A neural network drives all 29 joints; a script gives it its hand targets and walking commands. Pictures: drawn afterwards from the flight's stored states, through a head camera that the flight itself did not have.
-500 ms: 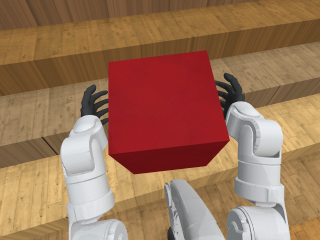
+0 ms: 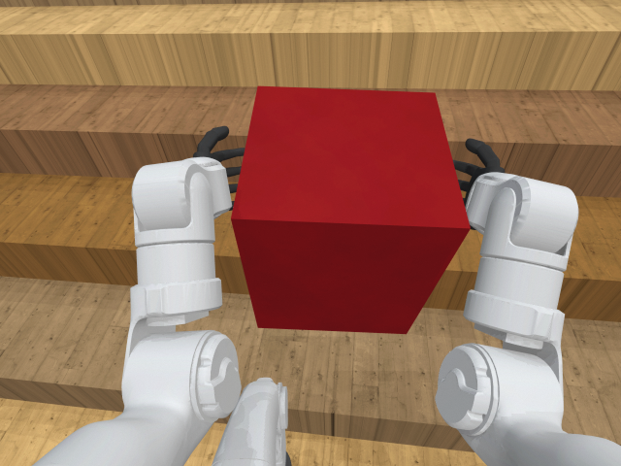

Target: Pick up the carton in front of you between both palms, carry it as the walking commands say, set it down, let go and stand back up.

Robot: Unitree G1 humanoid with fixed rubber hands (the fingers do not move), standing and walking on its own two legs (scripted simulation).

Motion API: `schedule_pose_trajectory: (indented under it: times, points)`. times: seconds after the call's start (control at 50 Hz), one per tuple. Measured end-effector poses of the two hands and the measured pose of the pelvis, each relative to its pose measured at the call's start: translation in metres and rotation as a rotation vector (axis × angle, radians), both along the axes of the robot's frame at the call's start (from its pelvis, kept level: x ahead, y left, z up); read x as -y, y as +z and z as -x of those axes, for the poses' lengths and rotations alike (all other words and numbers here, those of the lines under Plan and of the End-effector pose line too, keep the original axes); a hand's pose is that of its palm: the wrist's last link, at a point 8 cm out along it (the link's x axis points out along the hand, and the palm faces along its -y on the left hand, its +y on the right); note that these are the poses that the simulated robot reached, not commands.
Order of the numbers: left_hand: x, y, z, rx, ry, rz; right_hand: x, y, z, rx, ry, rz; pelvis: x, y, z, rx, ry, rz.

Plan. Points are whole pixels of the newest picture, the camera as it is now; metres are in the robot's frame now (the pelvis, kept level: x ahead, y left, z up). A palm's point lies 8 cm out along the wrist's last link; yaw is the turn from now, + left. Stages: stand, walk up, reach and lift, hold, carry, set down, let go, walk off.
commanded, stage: carry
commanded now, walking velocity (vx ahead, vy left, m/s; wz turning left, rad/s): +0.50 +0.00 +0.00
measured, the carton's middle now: (338, 220) +0.40 +0.02 +0.13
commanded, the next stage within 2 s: none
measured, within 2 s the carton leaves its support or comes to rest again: neither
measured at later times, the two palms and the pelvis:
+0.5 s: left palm out of the picture +0.65 +0.21 +0.34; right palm out of the picture +0.63 -0.09 +0.36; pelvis +0.29 +0.08 +0.17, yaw -2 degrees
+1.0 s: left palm out of the picture +0.96 +0.26 +0.56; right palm out of the picture +0.97 -0.04 +0.53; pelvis +0.60 +0.11 +0.35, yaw +0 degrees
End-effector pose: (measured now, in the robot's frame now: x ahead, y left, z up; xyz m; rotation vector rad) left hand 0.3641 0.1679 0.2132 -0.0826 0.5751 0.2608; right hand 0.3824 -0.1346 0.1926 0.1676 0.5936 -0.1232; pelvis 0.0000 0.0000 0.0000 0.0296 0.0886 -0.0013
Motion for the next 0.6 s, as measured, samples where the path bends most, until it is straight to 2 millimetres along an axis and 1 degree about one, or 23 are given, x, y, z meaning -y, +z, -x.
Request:
schedule_pose_trajectory:
  times: [0.04,0.08,0.1,0.14,0.18,0.22,0.26,0.3,0.34,0.38,0.44,0.48,0.52,0.56,0.6]
  points:
    - [-0.002,-0.007,-0.041,-0.025,-0.057,0.038,-0.005,-0.003,-0.019,-0.032,-0.042,-0.005,-0.025,0.005,-0.029,-0.002,-0.006,-0.016]
    - [0.002,-0.017,-0.076,-0.059,-0.12,0.089,-0.002,-0.007,-0.028,-0.072,-0.119,0.039,-0.043,0.02,-0.049,0.008,-0.001,-0.012]
    - [0.004,-0.022,-0.088,-0.083,-0.138,0.121,-0.002,-0.009,-0.031,-0.098,-0.142,0.05,-0.048,0.03,-0.057,0.012,-0.003,-0.01]
    - [0.005,-0.028,-0.105,-0.135,-0.147,0.175,-0.002,-0.008,-0.035,-0.15,-0.18,0.066,-0.055,0.056,-0.074,0.02,-0.007,-0.013]
    - [0.005,-0.023,-0.117,-0.159,-0.149,0.194,-0.003,0.001,-0.044,-0.176,-0.205,0.062,-0.062,0.083,-0.091,0.019,-0.02,-0.013]
    - [0.002,-0.007,-0.132,-0.143,-0.159,0.186,-0.005,0.017,-0.06,-0.162,-0.22,0.048,-0.071,0.108,-0.11,0.019,-0.035,-0.006]
    - [-0.002,0.016,-0.15,-0.098,-0.168,0.16,-0.008,0.04,-0.079,-0.118,-0.226,0.039,-0.079,0.129,-0.13,0.019,-0.048,0.012]
    - [-0.008,0.042,-0.171,-0.043,-0.174,0.137,-0.013,0.065,-0.102,-0.065,-0.224,0.041,-0.085,0.145,-0.153,0.018,-0.054,0.034]
    - [-0.015,0.065,-0.193,0.009,-0.177,0.127,-0.019,0.091,-0.126,-0.014,-0.214,0.056,-0.087,0.154,-0.178,0.015,-0.054,0.045]
    - [-0.02,0.085,-0.214,0.054,-0.18,0.128,-0.024,0.116,-0.153,0.031,-0.195,0.077,-0.086,0.159,-0.204,0.018,-0.043,0.051]
    - [-0.028,0.11,-0.248,0.096,-0.169,0.127,-0.033,0.149,-0.195,0.074,-0.155,0.125,-0.082,0.165,-0.247,0.036,-0.023,0.075]
    - [-0.035,0.122,-0.273,0.099,-0.145,0.133,-0.039,0.165,-0.227,0.078,-0.123,0.145,-0.079,0.17,-0.276,0.039,-0.02,0.097]
    - [-0.043,0.13,-0.299,0.086,-0.125,0.138,-0.047,0.176,-0.261,0.067,-0.093,0.146,-0.075,0.176,-0.305,0.025,-0.021,0.118]
    - [-0.052,0.137,-0.325,0.056,-0.09,0.133,-0.055,0.182,-0.298,0.042,-0.056,0.136,-0.068,0.185,-0.334,0.013,-0.013,0.12]
    - [-0.066,0.146,-0.345,0.018,-0.026,0.12,-0.068,0.186,-0.336,0.006,-0.002,0.112,-0.06,0.199,-0.365,0.026,-0.003,0.111]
